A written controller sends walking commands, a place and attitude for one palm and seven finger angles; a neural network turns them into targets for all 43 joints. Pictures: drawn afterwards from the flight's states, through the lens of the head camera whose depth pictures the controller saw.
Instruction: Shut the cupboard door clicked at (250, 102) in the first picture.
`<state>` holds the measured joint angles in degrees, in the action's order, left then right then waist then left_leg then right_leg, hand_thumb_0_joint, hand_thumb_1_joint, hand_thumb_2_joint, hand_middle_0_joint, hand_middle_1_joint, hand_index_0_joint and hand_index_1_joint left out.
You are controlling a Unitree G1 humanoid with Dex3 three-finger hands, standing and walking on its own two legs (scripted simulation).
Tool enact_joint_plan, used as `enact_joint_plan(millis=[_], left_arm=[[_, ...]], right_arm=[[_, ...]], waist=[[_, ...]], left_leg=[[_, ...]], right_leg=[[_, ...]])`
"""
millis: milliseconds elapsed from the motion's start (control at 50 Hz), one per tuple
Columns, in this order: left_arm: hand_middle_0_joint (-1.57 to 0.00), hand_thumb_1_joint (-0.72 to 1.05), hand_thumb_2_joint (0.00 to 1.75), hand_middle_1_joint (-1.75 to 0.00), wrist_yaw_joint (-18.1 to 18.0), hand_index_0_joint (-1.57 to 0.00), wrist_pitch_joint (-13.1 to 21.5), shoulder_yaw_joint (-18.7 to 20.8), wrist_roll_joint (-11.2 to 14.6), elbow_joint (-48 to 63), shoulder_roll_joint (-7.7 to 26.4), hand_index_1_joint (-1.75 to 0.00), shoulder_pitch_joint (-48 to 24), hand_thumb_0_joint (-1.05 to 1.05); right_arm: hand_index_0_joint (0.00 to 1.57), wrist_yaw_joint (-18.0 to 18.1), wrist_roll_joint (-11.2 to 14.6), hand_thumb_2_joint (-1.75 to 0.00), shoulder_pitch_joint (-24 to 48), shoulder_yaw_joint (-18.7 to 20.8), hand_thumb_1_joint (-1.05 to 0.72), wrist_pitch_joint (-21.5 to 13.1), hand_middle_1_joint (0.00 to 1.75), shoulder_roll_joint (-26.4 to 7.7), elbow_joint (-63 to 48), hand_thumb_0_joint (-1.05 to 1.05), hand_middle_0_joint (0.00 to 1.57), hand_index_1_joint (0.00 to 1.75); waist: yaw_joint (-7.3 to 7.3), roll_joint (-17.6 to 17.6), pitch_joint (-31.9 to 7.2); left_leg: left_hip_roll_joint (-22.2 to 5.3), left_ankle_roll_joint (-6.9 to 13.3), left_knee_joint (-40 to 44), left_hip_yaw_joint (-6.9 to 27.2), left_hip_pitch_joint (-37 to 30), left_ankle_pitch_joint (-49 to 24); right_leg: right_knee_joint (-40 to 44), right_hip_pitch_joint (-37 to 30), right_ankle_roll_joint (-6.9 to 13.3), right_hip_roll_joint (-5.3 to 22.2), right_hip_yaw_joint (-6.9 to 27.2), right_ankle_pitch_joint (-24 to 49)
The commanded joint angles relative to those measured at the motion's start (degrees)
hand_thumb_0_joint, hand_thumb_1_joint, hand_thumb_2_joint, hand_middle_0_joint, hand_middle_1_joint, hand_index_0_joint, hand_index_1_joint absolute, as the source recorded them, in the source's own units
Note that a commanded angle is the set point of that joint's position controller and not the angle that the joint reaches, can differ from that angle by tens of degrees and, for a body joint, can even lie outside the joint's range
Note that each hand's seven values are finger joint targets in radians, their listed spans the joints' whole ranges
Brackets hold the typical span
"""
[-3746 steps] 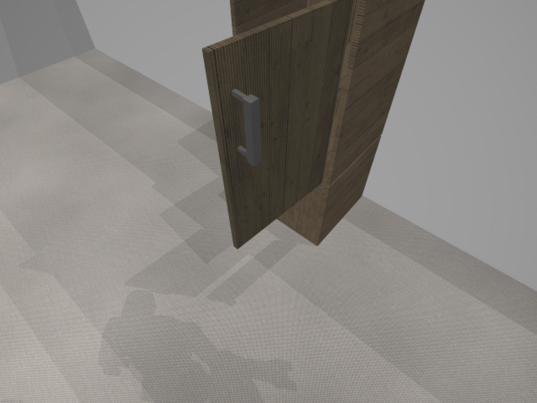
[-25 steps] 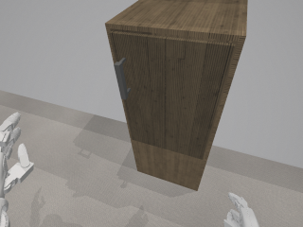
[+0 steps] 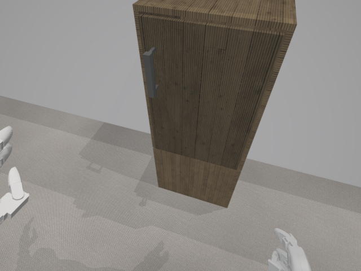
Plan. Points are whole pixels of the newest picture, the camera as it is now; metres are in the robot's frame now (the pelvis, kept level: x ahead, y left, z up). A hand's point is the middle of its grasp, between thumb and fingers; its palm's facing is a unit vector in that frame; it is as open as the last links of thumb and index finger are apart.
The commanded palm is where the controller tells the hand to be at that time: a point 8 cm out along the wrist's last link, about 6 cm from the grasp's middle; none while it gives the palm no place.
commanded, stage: step back with the hand held close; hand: left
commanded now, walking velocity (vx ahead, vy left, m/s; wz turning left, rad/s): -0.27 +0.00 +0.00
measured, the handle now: (152, 73) +0.67 +0.13 +0.09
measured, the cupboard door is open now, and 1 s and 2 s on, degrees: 0 0 0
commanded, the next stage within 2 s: stop stepping back and stand still in 0.44 s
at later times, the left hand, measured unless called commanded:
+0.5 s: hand out of the picture +0.10 +0.29 +0.16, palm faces +0.50 -0.76 -0.42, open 7.4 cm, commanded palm +0.02 +0.31 +0.18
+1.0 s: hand out of the picture +0.06 +0.29 +0.14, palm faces +0.44 -0.83 -0.34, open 7.4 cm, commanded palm -0.01 +0.32 +0.18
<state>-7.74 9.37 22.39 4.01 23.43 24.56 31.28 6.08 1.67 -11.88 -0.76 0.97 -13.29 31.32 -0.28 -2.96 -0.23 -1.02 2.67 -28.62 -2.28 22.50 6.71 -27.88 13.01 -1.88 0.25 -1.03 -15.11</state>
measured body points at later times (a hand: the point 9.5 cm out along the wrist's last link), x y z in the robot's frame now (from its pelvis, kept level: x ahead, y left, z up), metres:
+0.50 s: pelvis -0.11 +0.00 -0.01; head -0.09 +0.02 +0.44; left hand +0.06 +0.32 +0.18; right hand +0.08 -0.22 -0.09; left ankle +0.02 +0.10 -0.73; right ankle -0.14 -0.12 -0.71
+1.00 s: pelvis -0.15 +0.02 -0.01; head -0.18 +0.05 +0.44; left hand +0.03 +0.33 +0.16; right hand -0.04 -0.25 -0.09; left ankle -0.03 +0.10 -0.73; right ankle -0.22 -0.11 -0.73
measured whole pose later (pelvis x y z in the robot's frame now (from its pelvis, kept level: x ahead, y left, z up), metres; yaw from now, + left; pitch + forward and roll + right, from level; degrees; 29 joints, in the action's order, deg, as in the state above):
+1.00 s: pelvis -0.15 +0.02 -0.01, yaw +0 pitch -2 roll -2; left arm -9.0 10.2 21.8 2.9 22.1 21.6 27.9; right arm 6.0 0.6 -18.6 0.5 -4.7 -13.5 39.3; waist -2.2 1.1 -2.6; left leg 0.7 3.2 -33.2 -2.5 23.8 7.5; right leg -33.2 6.1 0.3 -1.6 1.8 -26.2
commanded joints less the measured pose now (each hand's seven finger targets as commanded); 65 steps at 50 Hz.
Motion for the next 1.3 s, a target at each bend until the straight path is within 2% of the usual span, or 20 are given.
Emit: enact_joint_plan(millis=[0,120,200,260,300,360,420,520,600,640,700,780,840,900,940,1000,1080,1140,1240,1280], left_arm=[[-0.2,0.9,0.9,-0.3,-1.6,-0.2,6.3,8.8,-1.4,15.0,10.4,-0.3,-5.2,0.0],[-0.2,0.9,0.9,-0.3,-1.7,-0.2,8.2,12.6,-0.6,18.2,12.6,-0.3,1.4,0.0],[-0.2,0.9,0.9,-0.3,-3.0,-0.2,7.5,9.4,-0.5,16.7,11.4,-0.3,-3.0,0.0],[-0.2,0.9,0.9,-0.3,-3.5,-0.2,6.3,6.9,-0.8,14.2,10.8,-0.3,-11.3,0.0],[-0.2,0.9,0.9,-0.3,-3.4,-0.2,6.7,5.8,-1.1,12.1,9.1,-0.3,-12.1,0.0],[-0.2,0.9,0.9,-0.3,-2.7,-0.2,8.7,10.1,-2.0,10.2,11.4,-0.3,-11.0,0.0],[-0.2,0.9,0.9,-0.3,-1.4,-0.2,8.8,9.0,-1.5,16.3,9.4,-0.3,-9.8,0.0],[-0.2,0.9,0.9,-0.3,-0.7,-0.2,9.5,10.4,0.5,23.7,10.7,-0.3,-3.0,0.0],[-0.2,0.9,0.9,-0.3,-2.1,-0.2,9.7,12.2,0.8,20.9,13.6,-0.3,-3.7,0.0],[-0.2,0.9,0.9,-0.3,-2.6,-0.2,7.0,13.6,0.6,17.9,13.7,-0.3,1.3,0.0],[-0.2,0.9,0.9,-0.3,-2.3,-0.2,4.3,11.2,1.2,13.1,11.4,-0.3,1.5,0.0],[-0.2,0.9,0.9,-0.3,-2.5,-0.2,3.7,6.8,0.0,6.2,9.2,-0.3,-3.2,0.0],[-0.2,0.9,0.9,-0.3,-2.4,-0.2,4.3,4.5,-1.0,7.2,8.9,-0.3,-8.6,0.0],[-0.2,0.9,0.9,-0.3,-2.1,-0.2,5.5,4.8,-1.3,13.2,10.3,-0.3,-12.5,0.0],[-0.2,0.9,0.9,-0.3,-2.4,-0.2,6.8,7.1,-1.4,19.3,11.6,-0.3,-11.9,0.0],[-0.2,0.9,0.9,-0.3,-2.8,-0.2,7.2,10.0,-1.3,22.7,12.9,-0.3,-7.5,0.0],[-0.2,0.9,0.9,-0.3,-2.2,-0.2,6.4,11.0,0.0,20.7,11.3,-0.3,4.8,0.0],[-0.2,0.9,0.9,-0.3,-2.9,-0.2,5.3,12.1,1.2,16.3,11.3,-0.3,4.2,0.0],[-0.2,0.9,0.9,-0.3,-2.6,-0.2,2.5,6.6,0.5,6.4,8.0,-0.3,-2.0,0.0],[-0.2,0.9,0.9,-0.3,-2.3,-0.2,2.8,4.9,-0.2,6.4,7.9,-0.3,-7.5,0.0]], right_arm=[[0.2,0.4,-0.6,-0.9,6.3,3.5,-0.9,-5.1,0.3,-8.3,-8.8,0.0,0.2,0.3],[0.2,-0.7,-1.1,-0.9,4.4,4.0,-0.9,-7.3,0.3,-6.6,-8.1,0.0,0.2,0.3],[0.2,-1.2,-1.7,-0.9,2.1,4.1,-0.9,-7.0,0.3,-4.9,-3.8,0.0,0.2,0.3],[0.2,-0.2,-2.0,-0.9,2.7,3.3,-0.9,-7.6,0.3,-5.7,-2.7,0.0,0.2,0.3],[0.2,1.0,-1.3,-0.9,4.0,3.0,-0.9,-8.5,0.3,-7.7,-3.2,0.0,0.2,0.3],[0.2,0.7,-1.3,-0.9,4.7,4.3,-0.9,-9.6,0.3,-8.1,-3.8,0.0,0.2,0.3],[0.2,-1.2,-1.8,-0.9,5.3,4.7,-0.9,-9.5,0.3,-7.4,-4.9,0.0,0.2,0.3],[0.2,-3.1,-1.8,-0.9,5.9,3.7,-0.9,-10.6,0.3,-6.0,-4.8,0.0,0.2,0.3],[0.2,-2.6,-1.3,-0.9,2.7,3.5,-0.9,-9.5,0.3,-3.9,-2.9,0.0,0.2,0.3],[0.2,-1.7,-0.9,-0.9,3.0,3.5,-0.9,-8.6,0.3,-4.6,-4.2,0.0,0.2,0.3],[0.2,-0.8,-0.5,-0.9,4.4,2.4,-0.9,-7.0,0.3,-5.1,-4.3,0.0,0.2,0.3],[0.2,-0.4,-0.9,-0.9,3.6,2.6,-0.9,-6.5,0.3,-5.5,-2.6,0.0,0.2,0.3],[0.2,-0.2,-1.2,-0.9,3.6,3.0,-0.9,-7.0,0.3,-6.3,-2.2,0.0,0.2,0.3],[0.2,0.0,-1.2,-0.9,3.3,2.8,-0.9,-9.2,0.3,-6.8,-2.8,0.0,0.2,0.3],[0.2,-0.1,-1.3,-0.9,3.4,2.8,-0.9,-10.9,0.3,-7.1,-3.6,0.0,0.2,0.3],[0.2,-0.5,-2.6,-0.9,2.0,2.8,-0.9,-11.7,0.3,-5.8,-3.6,0.0,0.2,0.3],[0.2,-2.1,-2.1,-0.9,1.2,2.8,-0.9,-11.0,0.3,-4.1,-4.6,0.0,0.2,0.3],[0.2,-2.5,-2.2,-0.9,1.2,3.2,-0.9,-8.6,0.3,-4.9,-3.0,0.0,0.2,0.3],[0.2,-1.1,-0.7,-0.9,2.0,2.8,-0.9,-7.6,0.3,-6.3,-2.4,0.0,0.2,0.3],[0.2,-0.3,-0.7,-0.9,3.1,2.4,-0.9,-8.4,0.3,-6.7,-2.5,0.0,0.2,0.3]], waist=[[0.88,-8.6,-3.7],[0.87,-4.6,-7.1],[-0.7,12.1,-3.8],[-1.58,7.2,0.8],[-0.29,-6.8,3.2],[0.73,-10.3,-3.2],[0.87,-7.9,-5.7],[1.27,-10.0,-9.9],[-0.34,7.4,-14.3],[-0.44,7.4,-16.8],[-0.91,0.9,-8.8],[-1.91,6.1,5.1],[-1.96,8.3,9.0],[-1.77,-1.9,7.6],[-0.26,-13.8,2.7],[0.98,-16.5,-2.7],[0.37,-5.1,-10.9],[-0.53,7.8,-7.3],[-1.44,6.7,-0.8],[-1.33,0.6,1.9]], left_leg=[[-8.0,2.4,18.0,10.9,15.9,33.3],[-4.1,0.3,7.3,6.1,9.8,28.3],[0.8,-4.2,-21.0,1.4,-10.1,14.9],[-0.9,-2.7,-5.5,3.2,-8.6,12.0],[-9.5,0.7,11.1,12.2,2.1,14.2],[-18.5,5.6,20.6,19.6,18.0,36.5],[-17.5,5.8,16.6,16.1,15.2,28.3],[-11.8,-0.4,12.1,8.5,-0.1,17.9],[-1.7,-4.5,-8.0,-2.0,-10.6,4.0],[-2.2,-2.4,-7.4,0.5,-11.3,-5.0],[-3.6,-1.6,-2.5,2.6,-13.5,-1.0],[-1.4,-2.8,-5.6,3.8,-10.2,12.1],[-1.3,-2.7,-9.1,3.8,-10.1,12.0],[-3.9,-1.8,5.0,9.3,-9.3,15.8],[-7.9,-2.5,21.2,18.8,-4.5,33.2],[-9.1,-7.0,26.6,18.1,-1.5,36.5],[-1.6,-5.6,8.7,2.4,-7.0,15.9],[-0.7,-3.8,-7.5,3.6,-10.1,7.9],[-4.5,-1.6,2.1,6.9,-14.3,2.4],[-8.2,-1.3,11.0,12.5,-12.0,16.2]], right_leg=[[-6.2,-13.9,0.8,-3.7,-0.6,-2.1],[-0.6,-5.3,3.9,-0.9,5.9,-5.9],[15.3,23.6,10.8,15.1,21.1,-15.6],[8.6,21.7,5.5,8.7,12.6,-6.8],[-5.3,13.2,1.2,-1.3,4.7,-6.2],[-23.2,-5.7,0.4,-5.3,3.4,-7.3],[-23.8,-5.2,1.1,-4.3,3.3,-8.0],[-0.5,-1.2,3.1,-3.3,0.3,-8.8],[7.3,2.8,6.7,12.0,13.0,21.1],[-0.2,-0.6,3.7,9.2,10.1,32.1],[4.8,6.7,1.8,4.4,6.6,9.1],[15.5,18.5,6.6,7.1,10.3,-20.8],[16.0,22.3,8.0,8.2,10.0,-23.8],[6.1,15.3,4.8,1.8,2.9,-15.7],[-3.9,4.4,2.7,-4.5,-0.6,-13.7],[-7.3,-3.3,3.4,-6.5,-1.8,-14.0],[8.3,-7.3,5.7,-0.8,2.3,-7.1],[14.5,5.9,10.4,11.0,15.9,-8.7],[7.5,10.5,4.3,2.7,5.9,-2.8],[5.0,9.9,2.5,0.0,3.6,-9.4]])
